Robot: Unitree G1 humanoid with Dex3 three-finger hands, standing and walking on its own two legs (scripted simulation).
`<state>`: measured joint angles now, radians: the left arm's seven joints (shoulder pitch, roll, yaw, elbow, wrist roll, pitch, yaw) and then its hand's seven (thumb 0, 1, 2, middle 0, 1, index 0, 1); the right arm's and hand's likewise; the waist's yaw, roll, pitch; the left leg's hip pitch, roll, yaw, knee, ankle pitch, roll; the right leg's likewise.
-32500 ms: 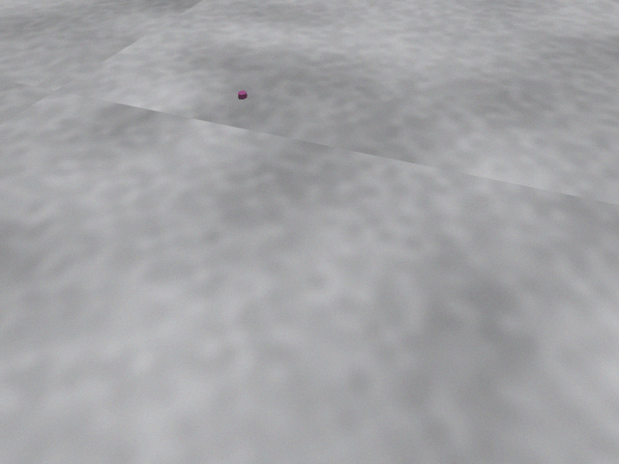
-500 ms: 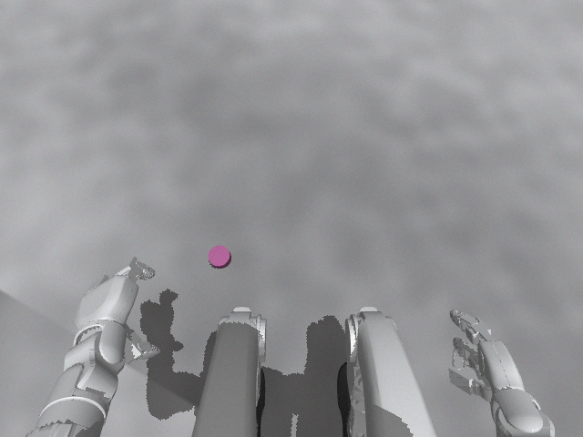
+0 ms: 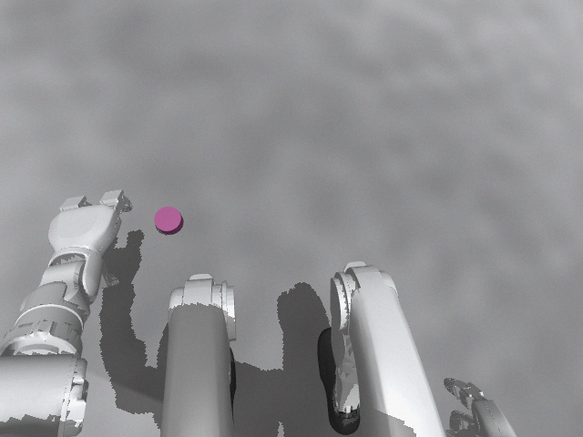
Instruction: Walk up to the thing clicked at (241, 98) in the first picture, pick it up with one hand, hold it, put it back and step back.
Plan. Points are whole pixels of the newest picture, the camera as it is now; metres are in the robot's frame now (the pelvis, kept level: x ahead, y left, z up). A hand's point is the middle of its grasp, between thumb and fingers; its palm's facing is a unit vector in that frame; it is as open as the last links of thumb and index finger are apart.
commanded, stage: rise first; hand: left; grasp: from above
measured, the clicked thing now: (169, 220) +0.49 +0.23 -0.37
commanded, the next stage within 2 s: approach in 1.20 s
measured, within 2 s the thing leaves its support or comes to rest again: neither
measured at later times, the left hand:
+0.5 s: hand (124, 236) +0.42 +0.27 -0.22, palm faces -0.45 -0.05 -0.89, open 12.9 cm
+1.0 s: hand (134, 231) +0.43 +0.27 -0.25, palm faces -0.47 -0.06 -0.88, open 13.0 cm
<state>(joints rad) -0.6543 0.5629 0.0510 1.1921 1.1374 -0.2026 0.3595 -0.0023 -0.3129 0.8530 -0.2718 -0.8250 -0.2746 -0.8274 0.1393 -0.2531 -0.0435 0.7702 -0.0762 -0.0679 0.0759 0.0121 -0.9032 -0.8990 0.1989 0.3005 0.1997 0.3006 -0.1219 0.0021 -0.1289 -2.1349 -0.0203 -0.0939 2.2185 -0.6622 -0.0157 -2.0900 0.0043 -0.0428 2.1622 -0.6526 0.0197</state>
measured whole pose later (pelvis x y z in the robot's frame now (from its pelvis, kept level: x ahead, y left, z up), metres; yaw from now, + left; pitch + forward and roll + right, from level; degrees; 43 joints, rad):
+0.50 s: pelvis +0.01 +0.00 -0.04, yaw -1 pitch +34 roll -6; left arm -0.81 0.60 0.08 1.39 1.27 -0.22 0.48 0.00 -0.30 0.83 -0.30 -0.77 -0.29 -0.77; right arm 0.10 -0.24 -0.01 0.79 -0.14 -0.07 0.12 0.01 -0.91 -0.90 0.20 0.30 0.20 0.30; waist -0.16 -0.01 -0.09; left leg -2.27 -0.02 -0.11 2.37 -0.70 -0.01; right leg -2.22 0.01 -0.05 2.30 -0.68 0.03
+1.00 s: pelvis +0.01 +0.00 -0.06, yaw -2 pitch +34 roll -6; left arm -0.85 0.63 0.09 1.44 1.27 -0.22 0.50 0.00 -0.33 0.85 -0.24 -0.86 -0.25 -0.85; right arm 0.12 -0.27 0.01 0.79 -0.15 -0.07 0.14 0.01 -0.91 -0.90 0.20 0.30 0.20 0.30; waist -0.19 -0.02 -0.07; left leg -2.31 -0.02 -0.12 2.42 -0.72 -0.02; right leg -2.26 0.02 -0.06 2.34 -0.69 0.03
